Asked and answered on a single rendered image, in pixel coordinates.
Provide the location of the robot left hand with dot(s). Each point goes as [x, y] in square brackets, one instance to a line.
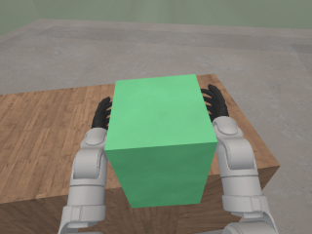
[100, 120]

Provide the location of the right robot forearm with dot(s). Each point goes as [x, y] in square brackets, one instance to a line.
[237, 167]

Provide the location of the pedestal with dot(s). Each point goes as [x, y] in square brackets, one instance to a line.
[40, 135]

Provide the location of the carton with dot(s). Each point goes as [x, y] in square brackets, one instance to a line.
[160, 140]

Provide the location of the robot right hand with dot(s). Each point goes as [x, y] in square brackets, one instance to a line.
[218, 107]

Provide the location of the robot right upper arm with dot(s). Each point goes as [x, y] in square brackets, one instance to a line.
[249, 227]

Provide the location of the left robot forearm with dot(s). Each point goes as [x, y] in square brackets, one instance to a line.
[85, 202]

